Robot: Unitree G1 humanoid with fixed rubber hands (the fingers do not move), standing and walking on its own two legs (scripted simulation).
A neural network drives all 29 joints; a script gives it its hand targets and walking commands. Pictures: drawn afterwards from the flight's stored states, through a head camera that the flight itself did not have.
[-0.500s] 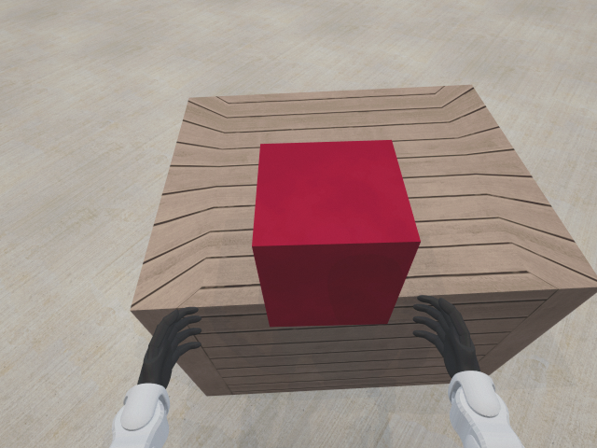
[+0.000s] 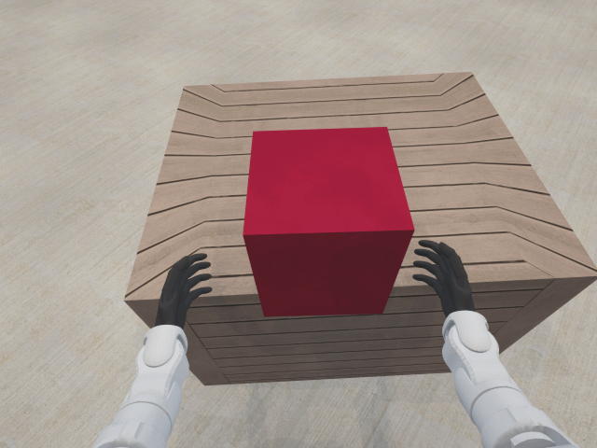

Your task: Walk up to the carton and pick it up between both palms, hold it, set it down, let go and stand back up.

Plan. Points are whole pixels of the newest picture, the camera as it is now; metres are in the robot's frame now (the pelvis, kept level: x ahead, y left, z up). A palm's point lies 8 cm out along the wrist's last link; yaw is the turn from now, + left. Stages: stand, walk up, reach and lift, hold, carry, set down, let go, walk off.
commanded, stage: reach and lift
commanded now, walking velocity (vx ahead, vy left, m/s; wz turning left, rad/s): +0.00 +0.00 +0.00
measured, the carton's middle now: (321, 227) +0.44 +0.00 -0.01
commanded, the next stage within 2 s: none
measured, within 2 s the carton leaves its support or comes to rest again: neither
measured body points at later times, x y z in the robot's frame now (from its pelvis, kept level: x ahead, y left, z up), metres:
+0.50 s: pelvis +0.02 +0.01 +0.01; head +0.04 +0.01 +0.46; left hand +0.36 +0.24 +0.02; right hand +0.38 -0.19 +0.03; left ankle -0.01 +0.13 -0.73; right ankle +0.00 -0.14 -0.73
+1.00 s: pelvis -0.03 +0.00 +0.00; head -0.02 -0.01 +0.45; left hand +0.38 +0.18 +0.07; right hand +0.37 -0.20 +0.07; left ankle -0.01 +0.13 -0.73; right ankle +0.00 -0.14 -0.73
